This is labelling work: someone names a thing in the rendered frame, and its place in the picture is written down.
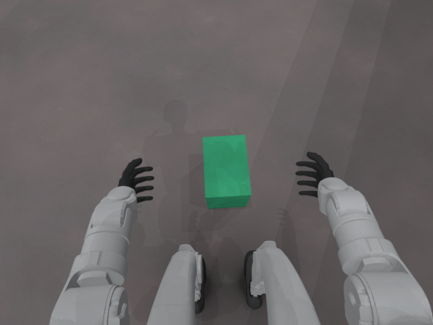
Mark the carton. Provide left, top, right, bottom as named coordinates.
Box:
left=203, top=135, right=251, bottom=209

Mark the robot left hand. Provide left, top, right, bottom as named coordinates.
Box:
left=118, top=158, right=154, bottom=203

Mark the robot right foot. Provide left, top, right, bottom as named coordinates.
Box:
left=244, top=251, right=263, bottom=309

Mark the robot left forearm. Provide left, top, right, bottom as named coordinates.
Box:
left=49, top=186, right=137, bottom=325

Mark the left robot upper arm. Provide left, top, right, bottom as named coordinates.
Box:
left=52, top=284, right=130, bottom=325

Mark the left robot thigh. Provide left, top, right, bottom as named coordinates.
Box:
left=147, top=251, right=202, bottom=325

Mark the right robot upper arm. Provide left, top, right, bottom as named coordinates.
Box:
left=344, top=272, right=433, bottom=325

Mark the robot right hand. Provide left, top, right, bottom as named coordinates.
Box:
left=296, top=152, right=334, bottom=198

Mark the robot right forearm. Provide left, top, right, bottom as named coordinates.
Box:
left=317, top=177, right=433, bottom=323

